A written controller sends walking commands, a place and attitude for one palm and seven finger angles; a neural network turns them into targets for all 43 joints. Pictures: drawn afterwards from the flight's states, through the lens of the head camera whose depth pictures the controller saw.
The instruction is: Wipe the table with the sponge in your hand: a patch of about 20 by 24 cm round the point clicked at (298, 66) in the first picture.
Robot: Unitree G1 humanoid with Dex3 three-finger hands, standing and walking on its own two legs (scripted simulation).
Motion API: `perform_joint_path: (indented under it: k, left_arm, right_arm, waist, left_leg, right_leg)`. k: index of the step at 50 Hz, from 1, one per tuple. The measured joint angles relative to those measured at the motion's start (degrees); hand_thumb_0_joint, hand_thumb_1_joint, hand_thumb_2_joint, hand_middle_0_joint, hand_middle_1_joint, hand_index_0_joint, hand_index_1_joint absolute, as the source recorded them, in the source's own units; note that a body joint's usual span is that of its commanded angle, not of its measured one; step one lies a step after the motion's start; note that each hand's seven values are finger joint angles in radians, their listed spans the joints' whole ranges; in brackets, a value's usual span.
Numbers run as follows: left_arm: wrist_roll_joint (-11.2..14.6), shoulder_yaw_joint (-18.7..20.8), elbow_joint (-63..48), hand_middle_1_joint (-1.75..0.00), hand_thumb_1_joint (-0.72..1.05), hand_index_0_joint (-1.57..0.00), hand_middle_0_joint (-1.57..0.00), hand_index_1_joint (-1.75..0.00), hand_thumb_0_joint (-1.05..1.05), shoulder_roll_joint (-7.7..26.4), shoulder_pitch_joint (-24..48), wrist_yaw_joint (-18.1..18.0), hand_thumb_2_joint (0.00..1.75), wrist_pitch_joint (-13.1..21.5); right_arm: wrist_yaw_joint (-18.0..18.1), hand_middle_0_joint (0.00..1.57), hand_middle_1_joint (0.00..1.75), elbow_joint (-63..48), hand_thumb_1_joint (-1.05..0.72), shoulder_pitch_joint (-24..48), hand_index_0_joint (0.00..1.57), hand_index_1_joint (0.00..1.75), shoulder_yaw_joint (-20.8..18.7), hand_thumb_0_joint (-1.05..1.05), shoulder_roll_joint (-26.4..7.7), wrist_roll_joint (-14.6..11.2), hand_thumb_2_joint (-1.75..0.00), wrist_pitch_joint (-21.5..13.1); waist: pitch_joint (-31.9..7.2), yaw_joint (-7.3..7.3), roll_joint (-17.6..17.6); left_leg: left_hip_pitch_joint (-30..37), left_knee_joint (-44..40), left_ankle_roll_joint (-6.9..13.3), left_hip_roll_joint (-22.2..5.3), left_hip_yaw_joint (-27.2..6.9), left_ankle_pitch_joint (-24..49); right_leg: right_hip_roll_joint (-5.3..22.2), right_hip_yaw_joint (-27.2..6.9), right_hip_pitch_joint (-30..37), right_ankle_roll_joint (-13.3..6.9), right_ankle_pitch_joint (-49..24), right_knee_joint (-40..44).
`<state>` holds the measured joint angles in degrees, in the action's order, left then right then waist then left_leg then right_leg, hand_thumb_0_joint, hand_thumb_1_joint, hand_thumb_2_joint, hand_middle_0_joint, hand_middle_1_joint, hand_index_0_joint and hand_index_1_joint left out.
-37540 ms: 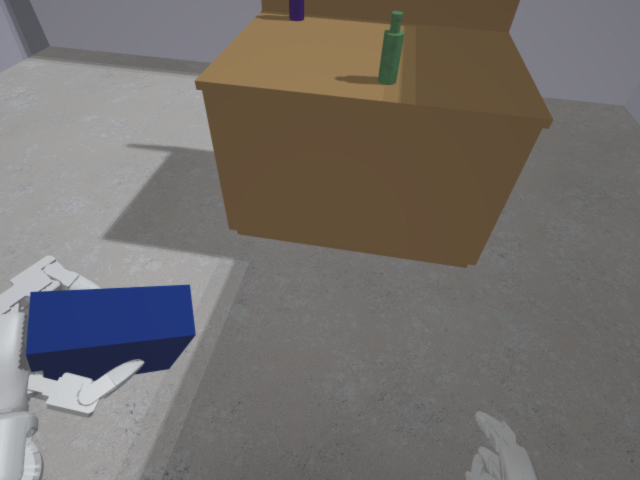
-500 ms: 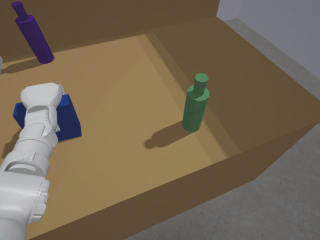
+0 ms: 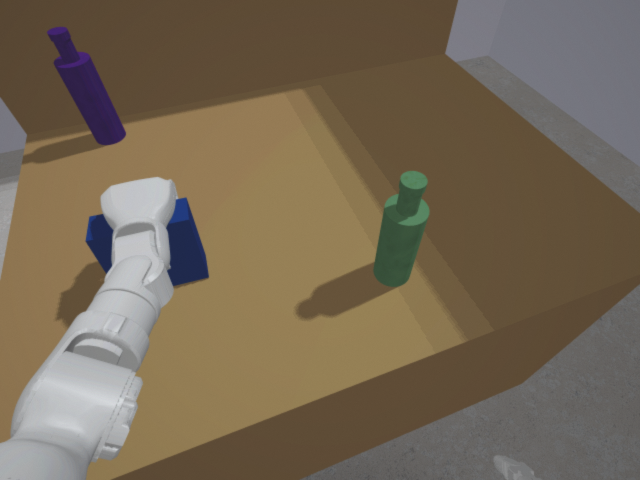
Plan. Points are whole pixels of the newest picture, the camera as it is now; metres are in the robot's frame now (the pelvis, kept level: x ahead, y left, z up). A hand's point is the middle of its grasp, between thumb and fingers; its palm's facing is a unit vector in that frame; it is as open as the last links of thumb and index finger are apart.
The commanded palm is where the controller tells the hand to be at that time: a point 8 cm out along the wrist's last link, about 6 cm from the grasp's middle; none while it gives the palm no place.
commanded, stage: wipe back along the middle lane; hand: left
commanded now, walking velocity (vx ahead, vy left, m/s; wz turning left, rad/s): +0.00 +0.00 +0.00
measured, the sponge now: (157, 258) +0.41 +0.27 +0.01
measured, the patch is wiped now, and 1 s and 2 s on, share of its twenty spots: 0.35 0.45 0.60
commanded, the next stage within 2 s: slide across to the third lane in 1.74 s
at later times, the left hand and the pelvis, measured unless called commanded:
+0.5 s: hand (164, 256) +0.38 +0.23 +0.06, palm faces -0.04 -0.01 -1.00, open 9.5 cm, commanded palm +0.35 +0.21 +0.09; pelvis +0.00 +0.00 +0.00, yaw +0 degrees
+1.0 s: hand (174, 283) +0.34 +0.21 +0.06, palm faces -0.02 -0.02 -1.00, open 9.4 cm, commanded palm +0.30 +0.19 +0.09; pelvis +0.00 -0.01 +0.00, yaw -1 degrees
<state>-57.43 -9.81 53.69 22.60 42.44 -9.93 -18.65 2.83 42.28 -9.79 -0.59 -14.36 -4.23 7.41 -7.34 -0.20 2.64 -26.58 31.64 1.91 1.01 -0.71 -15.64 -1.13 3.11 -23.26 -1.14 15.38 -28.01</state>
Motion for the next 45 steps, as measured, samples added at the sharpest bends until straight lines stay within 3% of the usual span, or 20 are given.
perform_joint_path:
  k: [5,15,28,45]
  left_arm:
    - [-0.2,-0.1,-0.1,-1.42,-0.49,-0.79,-0.78,-1.45,0.00,-0.8,-0.2,0.2,1.14,-0.9]
    - [0.2,-0.6,-8.5,-1.44,-0.47,-0.76,-0.76,-1.47,0.00,-1.8,-7.6,-0.7,1.12,-3.0]
    - [0.4,-4.7,-14.8,-1.46,-0.45,-0.75,-0.74,-1.49,0.00,-4.7,-12.1,-0.5,1.12,-8.1]
    - [0.5,-7.0,-22.4,-1.46,-0.45,-0.75,-0.74,-1.49,0.02,-5.8,-18.6,-0.2,1.11,-9.9]
  right_arm:
    - [0.1,0.20,0.30,-0.3,-0.90,0.8,0.20,0.30,0.4,0.01,0.1,0.1,-0.90,0.9]
    - [-0.3,0.20,0.30,-1.4,-0.90,0.5,0.20,0.30,0.4,0.01,-0.4,-0.4,-0.90,2.8]
    - [-0.3,0.20,0.30,-2.6,-0.90,3.4,0.20,0.30,1.0,0.01,-0.5,-1.1,-0.90,3.6]
    - [-1.0,0.20,0.30,-4.0,-0.90,5.6,0.20,0.30,1.9,0.01,-0.1,-1.4,-0.90,3.9]
  waist:
    - [-0.1,0.03,0.0]
    - [-0.5,0.69,0.4]
    - [-0.1,2.07,0.4]
    - [0.0,3.35,0.9]
  left_leg:
    - [0.5,-0.3,-0.1,-0.1,0.0,0.0]
    - [3.0,-1.5,-0.2,-0.3,0.7,0.0]
    - [5.5,-2.4,-0.4,0.1,0.4,0.6]
    - [7.7,-2.7,-0.9,-0.2,0.5,0.8]
  right_leg:
    - [-0.1,0.0,0.3,-0.2,0.1,0.1]
    - [-0.3,-0.8,2.5,-0.2,0.0,1.0]
    - [0.1,-0.5,4.6,-0.4,0.1,0.8]
    - [-0.2,-0.6,6.4,-1.0,0.3,0.3]
